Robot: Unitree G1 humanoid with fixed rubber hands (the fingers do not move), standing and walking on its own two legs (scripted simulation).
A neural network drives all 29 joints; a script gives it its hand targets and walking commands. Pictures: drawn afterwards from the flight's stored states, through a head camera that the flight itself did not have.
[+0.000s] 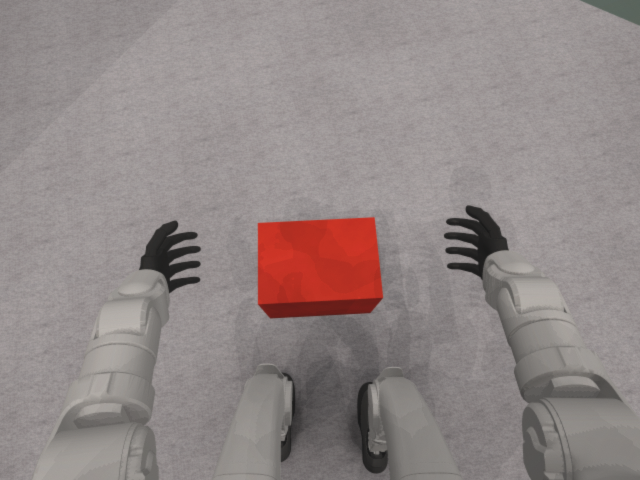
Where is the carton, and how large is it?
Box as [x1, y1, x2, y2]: [258, 217, 382, 317]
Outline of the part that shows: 374,217 258,223 258,304 269,317 370,312 382,298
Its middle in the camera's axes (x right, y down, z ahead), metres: +0.00 +0.08 +1.00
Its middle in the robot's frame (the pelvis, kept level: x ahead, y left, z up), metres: +0.49 +0.02 -0.56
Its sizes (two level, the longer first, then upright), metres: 0.276 0.192 0.230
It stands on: the floor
